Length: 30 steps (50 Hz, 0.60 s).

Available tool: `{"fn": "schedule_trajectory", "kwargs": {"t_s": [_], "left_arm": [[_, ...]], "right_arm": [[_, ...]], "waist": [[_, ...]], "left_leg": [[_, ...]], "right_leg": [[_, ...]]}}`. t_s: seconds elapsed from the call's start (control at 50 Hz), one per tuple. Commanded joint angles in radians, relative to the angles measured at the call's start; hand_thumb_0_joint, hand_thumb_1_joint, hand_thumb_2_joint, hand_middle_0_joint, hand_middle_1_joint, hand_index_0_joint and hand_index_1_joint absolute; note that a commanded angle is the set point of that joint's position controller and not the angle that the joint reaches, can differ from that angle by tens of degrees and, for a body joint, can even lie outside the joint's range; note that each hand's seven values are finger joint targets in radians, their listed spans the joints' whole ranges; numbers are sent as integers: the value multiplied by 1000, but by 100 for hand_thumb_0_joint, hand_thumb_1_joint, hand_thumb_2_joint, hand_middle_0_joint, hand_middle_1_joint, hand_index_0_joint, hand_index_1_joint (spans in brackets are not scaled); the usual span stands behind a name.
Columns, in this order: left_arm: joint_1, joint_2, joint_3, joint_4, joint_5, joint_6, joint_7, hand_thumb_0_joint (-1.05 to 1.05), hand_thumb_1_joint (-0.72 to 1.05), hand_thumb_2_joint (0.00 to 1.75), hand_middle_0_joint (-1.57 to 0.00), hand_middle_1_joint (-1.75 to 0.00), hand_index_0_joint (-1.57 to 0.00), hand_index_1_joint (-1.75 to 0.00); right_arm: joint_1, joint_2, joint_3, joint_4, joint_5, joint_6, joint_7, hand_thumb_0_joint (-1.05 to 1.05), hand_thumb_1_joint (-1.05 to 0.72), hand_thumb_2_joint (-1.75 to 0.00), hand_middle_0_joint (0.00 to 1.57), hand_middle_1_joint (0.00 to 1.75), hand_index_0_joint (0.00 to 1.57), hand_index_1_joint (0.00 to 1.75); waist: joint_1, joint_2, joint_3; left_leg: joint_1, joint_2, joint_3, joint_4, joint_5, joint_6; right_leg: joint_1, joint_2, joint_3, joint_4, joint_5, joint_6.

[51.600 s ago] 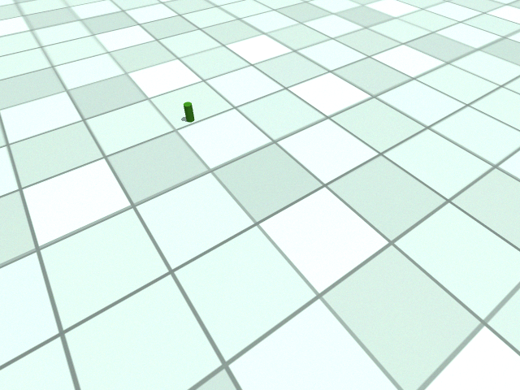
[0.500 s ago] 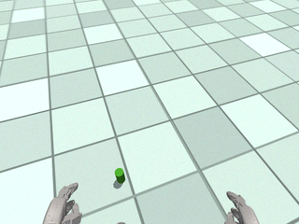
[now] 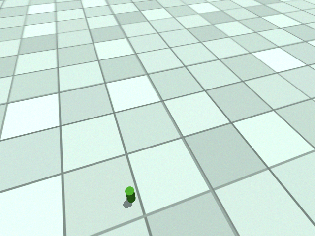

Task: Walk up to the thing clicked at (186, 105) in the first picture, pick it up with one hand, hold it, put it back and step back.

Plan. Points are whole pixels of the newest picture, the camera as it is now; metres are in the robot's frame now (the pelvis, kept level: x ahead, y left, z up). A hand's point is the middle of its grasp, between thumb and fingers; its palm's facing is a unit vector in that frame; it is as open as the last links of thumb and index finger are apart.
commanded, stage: stand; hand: left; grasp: from above
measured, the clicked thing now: (130, 194) +0.50 +0.18 -0.71
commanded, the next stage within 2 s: step back in 1.94 s
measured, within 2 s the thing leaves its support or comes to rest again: neither
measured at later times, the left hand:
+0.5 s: hand out of the picture +0.04 +0.23 -0.15, palm faces +0.03 -0.94 -0.34, open 7.4 cm
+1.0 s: hand out of the picture +0.06 +0.23 -0.15, palm faces +0.01 -0.94 -0.33, open 7.3 cm
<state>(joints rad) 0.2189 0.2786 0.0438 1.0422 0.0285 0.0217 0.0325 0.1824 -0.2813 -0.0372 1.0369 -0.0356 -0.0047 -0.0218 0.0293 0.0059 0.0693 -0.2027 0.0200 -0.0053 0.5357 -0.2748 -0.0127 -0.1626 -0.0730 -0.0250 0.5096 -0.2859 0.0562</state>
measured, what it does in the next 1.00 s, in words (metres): stands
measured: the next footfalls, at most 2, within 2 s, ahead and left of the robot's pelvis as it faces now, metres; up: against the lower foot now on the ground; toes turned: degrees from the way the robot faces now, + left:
none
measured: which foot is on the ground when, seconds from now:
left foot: down 0.00-1.00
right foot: down 0.00-1.00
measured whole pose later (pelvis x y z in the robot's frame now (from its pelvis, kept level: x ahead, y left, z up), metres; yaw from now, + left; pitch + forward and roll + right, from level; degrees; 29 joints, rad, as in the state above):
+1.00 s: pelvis +0.00 -0.02 +0.01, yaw -1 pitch -3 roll +0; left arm 0.12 0.31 0.03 1.16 0.01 0.00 0.01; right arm 0.13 -0.32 -0.01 1.14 -0.02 -0.01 -0.01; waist 0.01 0.01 0.07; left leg -0.12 0.04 0.00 0.36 -0.18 -0.04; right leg -0.10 -0.05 -0.03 0.36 -0.20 0.04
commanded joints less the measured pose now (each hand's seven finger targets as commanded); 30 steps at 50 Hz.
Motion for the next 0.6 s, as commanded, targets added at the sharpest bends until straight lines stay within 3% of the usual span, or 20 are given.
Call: {"fn": "schedule_trajectory", "kwargs": {"t_s": [0.0,0.2,0.34,0.44,0.58], "left_arm": [[-49,184,32,-24,6,-24,13,0,90,90,-20,-30,-20,-30],[-69,201,29,36,4,-30,4,0,90,90,-20,-30,-20,-30],[-87,212,28,48,2,-38,1,0,90,90,-20,-30,-20,-30],[-90,224,27,55,2,-38,-2,0,90,90,-20,-30,-20,-30],[-111,238,28,54,-2,-38,-7,0,90,90,-20,-30,-20,-30]], "right_arm": [[-34,-197,-41,-42,7,-20,-17,0,-90,-90,20,30,20,30],[-52,-199,-37,2,9,-18,-8,0,-90,-90,20,30,20,30],[-73,-205,-30,14,11,-17,-4,0,-90,-90,20,30,20,30],[-67,-217,-28,25,12,-13,0,0,-90,-90,20,30,20,30],[-63,-219,-18,33,12,-15,0,0,-90,-90,20,30,20,30]], "waist": [[-15,19,-29],[-14,12,-11],[-14,-5,-21],[-17,-17,-9],[-23,0,-19]], "left_leg": [[-8,73,-92,-184,101,38],[2,77,-92,-239,45,28],[44,80,-78,-225,90,27],[39,78,-75,-228,50,25],[24,82,-74,-235,65,23]], "right_leg": [[31,-30,37,-133,119,-56],[52,-41,46,-194,99,-57],[30,-51,61,-226,106,-58],[17,-45,63,-244,38,-55],[31,-47,68,-235,71,-60]]}}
